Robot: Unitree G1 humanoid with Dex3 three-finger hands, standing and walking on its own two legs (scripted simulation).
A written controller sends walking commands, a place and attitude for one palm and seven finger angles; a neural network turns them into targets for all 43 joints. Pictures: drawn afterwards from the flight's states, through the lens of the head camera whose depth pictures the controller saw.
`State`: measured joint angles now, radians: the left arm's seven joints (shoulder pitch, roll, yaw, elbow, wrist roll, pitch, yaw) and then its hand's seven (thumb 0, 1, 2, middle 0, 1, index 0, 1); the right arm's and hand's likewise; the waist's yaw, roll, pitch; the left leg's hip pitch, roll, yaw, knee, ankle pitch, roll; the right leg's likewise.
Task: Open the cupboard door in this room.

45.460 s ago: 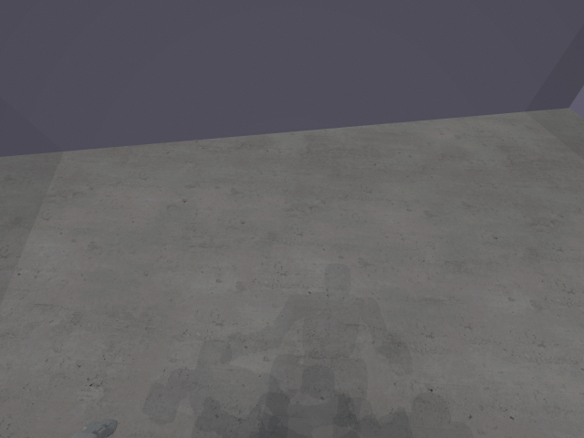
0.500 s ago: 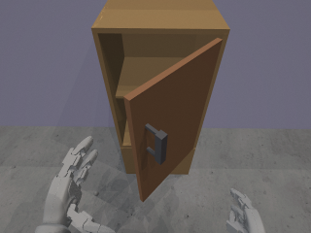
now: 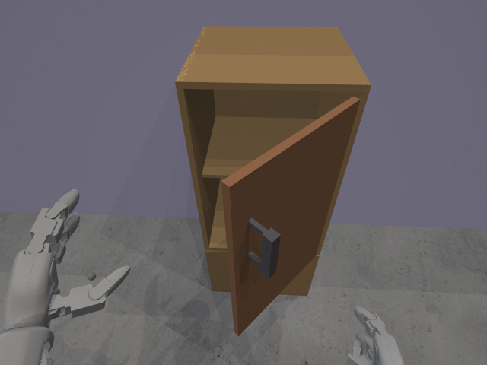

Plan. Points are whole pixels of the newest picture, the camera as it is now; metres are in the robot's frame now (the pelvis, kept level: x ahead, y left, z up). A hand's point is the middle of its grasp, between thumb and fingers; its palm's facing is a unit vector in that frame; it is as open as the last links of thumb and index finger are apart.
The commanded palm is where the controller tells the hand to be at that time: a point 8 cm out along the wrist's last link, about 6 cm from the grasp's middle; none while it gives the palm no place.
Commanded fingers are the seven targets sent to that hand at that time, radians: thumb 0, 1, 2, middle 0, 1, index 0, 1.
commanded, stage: draw the hand back to the body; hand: left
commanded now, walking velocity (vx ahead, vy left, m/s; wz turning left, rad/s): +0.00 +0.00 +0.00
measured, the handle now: (261, 248) +0.33 +0.01 +0.01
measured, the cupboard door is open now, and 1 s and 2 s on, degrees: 48 48 48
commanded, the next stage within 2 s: step back with the hand held close in 0.60 s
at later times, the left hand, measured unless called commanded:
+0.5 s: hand (79, 256) +0.20 +0.23 +0.17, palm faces +0.44 -0.82 -0.37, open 7.6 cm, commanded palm +0.15 +0.27 +0.19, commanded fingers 0.00 0.90 0.90 -0.20 -0.30 -0.20 -0.30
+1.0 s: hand (86, 262) +0.19 +0.22 +0.16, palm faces +0.35 -0.81 -0.47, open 7.4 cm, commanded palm +0.13 +0.27 +0.19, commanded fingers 0.00 0.90 0.90 -0.20 -0.30 -0.20 -0.30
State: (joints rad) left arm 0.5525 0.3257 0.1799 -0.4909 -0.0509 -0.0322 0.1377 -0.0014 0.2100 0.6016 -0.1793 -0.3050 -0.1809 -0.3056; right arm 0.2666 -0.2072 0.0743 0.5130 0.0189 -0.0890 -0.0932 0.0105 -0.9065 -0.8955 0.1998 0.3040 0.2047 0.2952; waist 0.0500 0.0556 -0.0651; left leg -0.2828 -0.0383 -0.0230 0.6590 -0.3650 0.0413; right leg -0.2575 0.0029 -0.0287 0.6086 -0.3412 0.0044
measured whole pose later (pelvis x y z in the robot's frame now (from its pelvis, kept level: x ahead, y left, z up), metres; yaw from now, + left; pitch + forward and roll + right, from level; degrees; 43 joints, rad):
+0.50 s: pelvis +0.01 -0.03 +0.02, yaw +0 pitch -3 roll +0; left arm 0.48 0.33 0.31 -0.41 -0.08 -0.07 0.12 0.01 0.86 0.88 -0.20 -0.31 -0.21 -0.31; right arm 0.20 -0.23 0.03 0.62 0.01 -0.10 -0.09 0.01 -0.91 -0.90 0.20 0.30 0.20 0.30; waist 0.07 0.05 0.00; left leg -0.12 -0.01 -0.03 0.46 -0.28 0.01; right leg -0.11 0.03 -0.03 0.44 -0.27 -0.03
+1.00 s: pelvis -0.01 -0.03 +0.02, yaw -1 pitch +0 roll -1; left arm 0.56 0.38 0.36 -0.45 -0.06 -0.13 0.12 0.01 0.89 0.89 -0.21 -0.31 -0.21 -0.31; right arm 0.16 -0.25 -0.02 0.58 0.01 0.01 -0.07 0.01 -0.91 -0.90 0.20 0.30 0.20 0.30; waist 0.00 0.04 0.03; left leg -0.22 0.00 -0.03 0.48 -0.25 0.00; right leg -0.20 0.04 -0.03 0.42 -0.22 -0.03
